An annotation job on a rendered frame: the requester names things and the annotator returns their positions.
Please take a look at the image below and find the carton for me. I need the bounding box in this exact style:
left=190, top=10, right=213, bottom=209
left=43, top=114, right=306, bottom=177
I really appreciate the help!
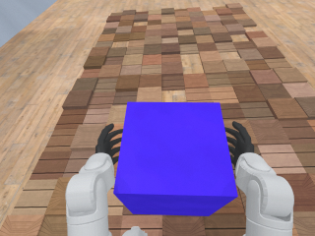
left=113, top=101, right=238, bottom=216

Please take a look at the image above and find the robot right hand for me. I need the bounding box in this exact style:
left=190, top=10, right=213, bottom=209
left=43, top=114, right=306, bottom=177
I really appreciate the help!
left=224, top=121, right=254, bottom=167

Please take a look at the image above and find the left robot forearm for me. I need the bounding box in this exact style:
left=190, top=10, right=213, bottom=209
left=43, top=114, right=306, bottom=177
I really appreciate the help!
left=65, top=152, right=115, bottom=236

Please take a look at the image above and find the right robot forearm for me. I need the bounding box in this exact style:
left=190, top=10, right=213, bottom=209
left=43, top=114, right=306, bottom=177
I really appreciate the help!
left=235, top=152, right=294, bottom=236

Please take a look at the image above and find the robot left hand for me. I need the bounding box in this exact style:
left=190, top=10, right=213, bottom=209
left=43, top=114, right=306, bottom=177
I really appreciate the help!
left=95, top=123, right=123, bottom=165

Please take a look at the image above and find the robot left shin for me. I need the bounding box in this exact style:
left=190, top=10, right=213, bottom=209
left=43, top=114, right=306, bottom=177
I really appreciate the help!
left=131, top=226, right=141, bottom=230

